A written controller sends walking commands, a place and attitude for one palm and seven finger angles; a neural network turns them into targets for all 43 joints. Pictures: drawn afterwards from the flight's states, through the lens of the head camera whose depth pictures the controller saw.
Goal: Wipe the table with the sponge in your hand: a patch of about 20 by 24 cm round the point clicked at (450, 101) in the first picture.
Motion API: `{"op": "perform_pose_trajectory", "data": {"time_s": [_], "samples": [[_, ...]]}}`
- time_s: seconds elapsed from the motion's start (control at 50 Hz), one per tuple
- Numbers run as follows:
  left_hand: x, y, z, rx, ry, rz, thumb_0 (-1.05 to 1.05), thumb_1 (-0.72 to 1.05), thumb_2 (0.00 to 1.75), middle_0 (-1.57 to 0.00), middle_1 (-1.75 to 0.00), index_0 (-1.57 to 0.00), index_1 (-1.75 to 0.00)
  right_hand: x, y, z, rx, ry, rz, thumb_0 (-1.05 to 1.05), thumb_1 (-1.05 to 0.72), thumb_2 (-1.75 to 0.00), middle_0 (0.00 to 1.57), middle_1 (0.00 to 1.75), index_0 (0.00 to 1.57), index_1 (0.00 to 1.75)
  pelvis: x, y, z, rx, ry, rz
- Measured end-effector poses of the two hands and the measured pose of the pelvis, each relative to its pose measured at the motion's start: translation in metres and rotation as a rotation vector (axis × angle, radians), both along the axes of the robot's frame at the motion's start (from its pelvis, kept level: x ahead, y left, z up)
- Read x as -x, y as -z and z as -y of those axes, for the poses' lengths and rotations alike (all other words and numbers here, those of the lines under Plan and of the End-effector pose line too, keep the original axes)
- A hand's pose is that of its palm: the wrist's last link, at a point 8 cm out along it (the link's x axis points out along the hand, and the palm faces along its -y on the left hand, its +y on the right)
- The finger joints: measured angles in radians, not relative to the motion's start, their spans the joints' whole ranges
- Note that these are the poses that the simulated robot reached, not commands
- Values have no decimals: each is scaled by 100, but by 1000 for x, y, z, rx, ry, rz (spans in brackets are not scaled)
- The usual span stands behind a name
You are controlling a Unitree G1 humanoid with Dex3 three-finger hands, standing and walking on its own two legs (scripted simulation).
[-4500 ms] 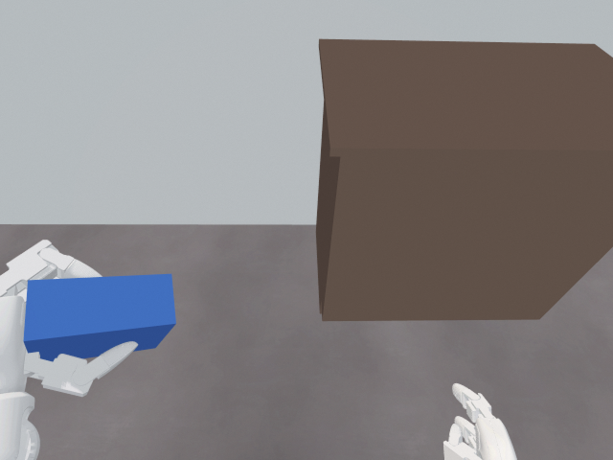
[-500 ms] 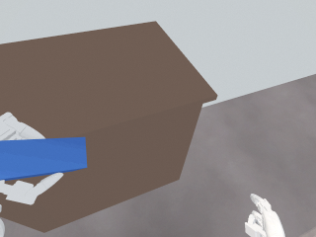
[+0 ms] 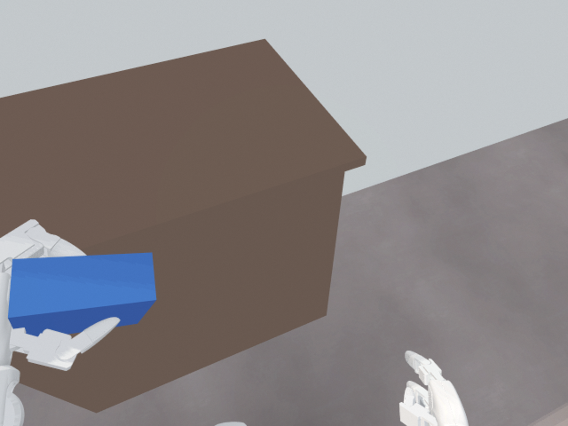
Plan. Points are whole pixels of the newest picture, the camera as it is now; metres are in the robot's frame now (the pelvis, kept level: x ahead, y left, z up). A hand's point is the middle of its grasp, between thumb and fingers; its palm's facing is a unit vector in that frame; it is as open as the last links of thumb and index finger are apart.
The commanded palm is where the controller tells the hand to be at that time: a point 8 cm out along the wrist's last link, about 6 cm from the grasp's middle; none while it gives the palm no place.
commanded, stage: come to a stop and stand still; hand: left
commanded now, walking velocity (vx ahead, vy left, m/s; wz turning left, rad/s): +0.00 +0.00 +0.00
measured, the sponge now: (105, 294) +0.22 +0.20 +0.15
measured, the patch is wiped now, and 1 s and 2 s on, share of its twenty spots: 0.00 0.00 0.00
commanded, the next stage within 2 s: look again from close up in 0.88 s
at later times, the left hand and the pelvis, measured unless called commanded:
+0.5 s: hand (33, 370) +0.14 +0.23 +0.17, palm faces +0.43 -0.81 -0.41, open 9.5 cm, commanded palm +0.10 +0.26 +0.18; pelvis -0.06 -0.02 +0.00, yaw +0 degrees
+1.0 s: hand (15, 395) +0.13 +0.24 +0.16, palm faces +0.39 -0.78 -0.48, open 9.5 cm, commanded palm +0.07 +0.27 +0.18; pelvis -0.09 -0.01 +0.00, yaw +0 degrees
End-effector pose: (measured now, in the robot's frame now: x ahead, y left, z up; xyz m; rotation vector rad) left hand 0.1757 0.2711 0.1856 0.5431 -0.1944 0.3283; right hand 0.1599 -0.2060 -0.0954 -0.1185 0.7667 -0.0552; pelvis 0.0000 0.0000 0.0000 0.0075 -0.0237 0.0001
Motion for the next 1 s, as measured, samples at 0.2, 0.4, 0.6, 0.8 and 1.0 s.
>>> {"op": "perform_pose_trajectory", "data": {"time_s": [0.2, 0.4, 0.6, 0.8, 1.0], "samples": [[26, 12, 2, 62, -15, 55, -1, -44, 99, -82, -133, -82, -134, 35, -15, 59, 182, 59, -19, 1, -90, -90, 20, 30, 20, 30, 22, 3, 10, 14, -28, -1], [63, -2, 3, 22, -15, 119, -1, -44, 99, -82, -133, -82, -134, 51, -23, 33, 115, 19, 66, 1, -90, -90, 20, 30, 20, 30, 51, 1, 12, -4, -5, 26], [78, 17, 12, 75, -41, 34, -1, -44, 99, -82, -133, -82, -134, 81, -5, 18, 41, -16, 13, 1, -90, -90, 20, 30, 20, 30, 74, 2, 16, 1, -3, 16], [91, 2, 6, 28, 3, 66, -1, -44, 99, -82, -133, -82, -134, 116, -12, 31, 108, 29, -33, 1, -90, -90, 20, 30, 20, 30, 86, -4, 9, 10, -6, 22], [90, 10, -5, -19, -32, 29, -1, -44, 99, -82, -133, -82, -134, 110, -7, 32, 98, 29, 4, 1, -90, -90, 20, 30, 20, 30, 87, 2, 9, -2, -6, 34]]}}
